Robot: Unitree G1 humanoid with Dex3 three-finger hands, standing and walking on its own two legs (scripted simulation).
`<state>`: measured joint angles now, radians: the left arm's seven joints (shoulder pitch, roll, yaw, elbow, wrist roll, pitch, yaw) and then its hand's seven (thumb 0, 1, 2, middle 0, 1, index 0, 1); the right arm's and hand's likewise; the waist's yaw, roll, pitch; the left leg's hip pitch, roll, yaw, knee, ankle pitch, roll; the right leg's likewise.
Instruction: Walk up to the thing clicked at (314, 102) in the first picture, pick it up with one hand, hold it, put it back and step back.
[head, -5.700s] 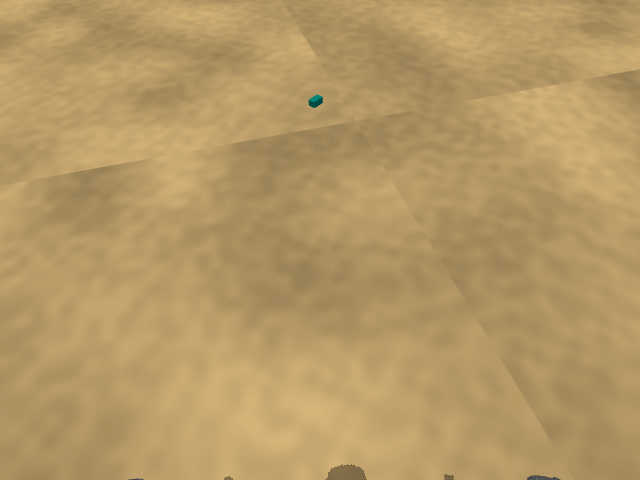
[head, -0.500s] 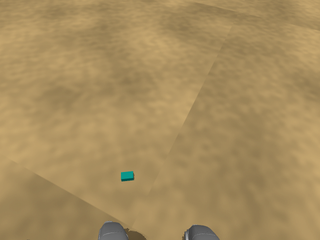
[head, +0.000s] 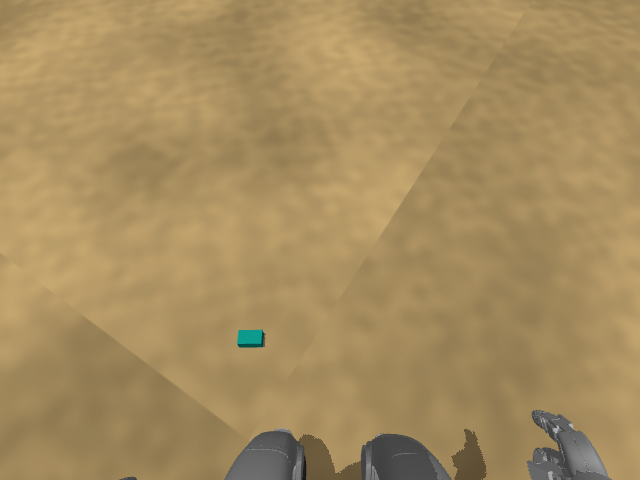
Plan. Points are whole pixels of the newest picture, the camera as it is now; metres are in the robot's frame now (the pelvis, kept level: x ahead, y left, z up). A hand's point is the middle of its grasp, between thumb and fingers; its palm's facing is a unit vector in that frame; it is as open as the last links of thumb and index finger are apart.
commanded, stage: walk up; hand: left
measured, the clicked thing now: (250, 338) +0.49 +0.27 -0.73
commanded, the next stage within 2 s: none
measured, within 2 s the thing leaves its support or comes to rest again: neither
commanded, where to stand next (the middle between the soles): +0.11 +0.02 m, yaw +0 degrees
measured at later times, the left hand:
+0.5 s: hand out of the picture +0.00 +0.31 -0.12, palm faces +0.03 -0.83 -0.56, open 7.4 cm
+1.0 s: hand out of the picture +0.09 +0.29 -0.14, palm faces +0.03 -0.94 -0.33, open 7.4 cm
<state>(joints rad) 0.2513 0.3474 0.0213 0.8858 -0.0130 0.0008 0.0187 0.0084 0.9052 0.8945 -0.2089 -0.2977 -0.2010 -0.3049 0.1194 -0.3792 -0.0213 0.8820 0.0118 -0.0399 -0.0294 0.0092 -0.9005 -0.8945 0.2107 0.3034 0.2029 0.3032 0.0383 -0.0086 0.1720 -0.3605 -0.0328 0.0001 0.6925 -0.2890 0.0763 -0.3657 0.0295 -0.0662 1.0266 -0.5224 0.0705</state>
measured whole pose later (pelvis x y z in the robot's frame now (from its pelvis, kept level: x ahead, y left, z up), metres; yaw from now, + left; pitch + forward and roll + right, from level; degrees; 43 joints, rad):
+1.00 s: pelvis +0.00 +0.03 +0.01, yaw +2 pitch -2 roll +0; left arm 0.10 0.37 0.01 1.03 -0.01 -0.03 0.00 0.01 0.91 0.89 -0.21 -0.30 -0.20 -0.31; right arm 0.07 -0.35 -0.01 1.04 0.01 -0.02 0.00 0.01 -0.90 -0.89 0.21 0.30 0.20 0.30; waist 0.02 -0.02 0.09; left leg -0.22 0.02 0.01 0.60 -0.36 0.00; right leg -0.28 -0.04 0.00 0.58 -0.27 0.03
